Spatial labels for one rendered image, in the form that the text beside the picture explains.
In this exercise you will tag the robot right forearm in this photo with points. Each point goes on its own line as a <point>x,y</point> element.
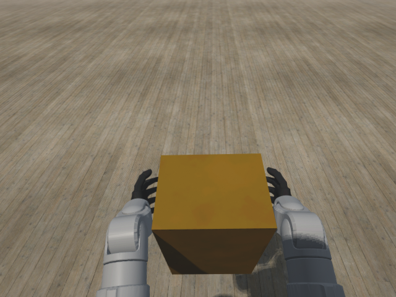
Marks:
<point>306,250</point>

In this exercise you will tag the carton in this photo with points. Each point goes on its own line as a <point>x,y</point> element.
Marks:
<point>213,213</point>

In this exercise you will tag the robot right hand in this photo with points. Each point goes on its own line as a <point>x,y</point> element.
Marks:
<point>280,185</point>

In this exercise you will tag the robot left hand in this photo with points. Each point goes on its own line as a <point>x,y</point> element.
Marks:
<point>140,188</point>

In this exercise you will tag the robot left forearm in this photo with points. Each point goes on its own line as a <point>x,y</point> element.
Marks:
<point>126,252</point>

